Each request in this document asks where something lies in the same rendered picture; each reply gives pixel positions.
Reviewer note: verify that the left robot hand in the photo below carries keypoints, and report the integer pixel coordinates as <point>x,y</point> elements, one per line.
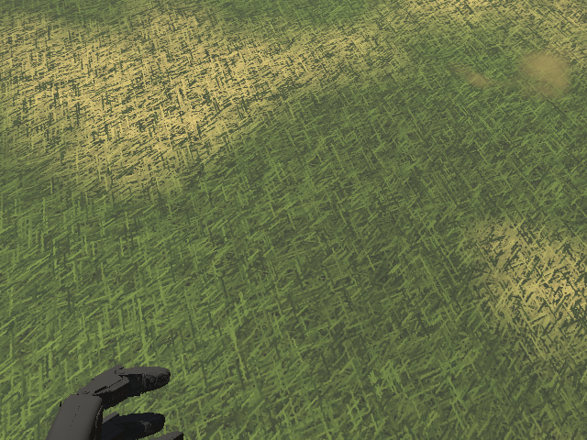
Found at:
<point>80,417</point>

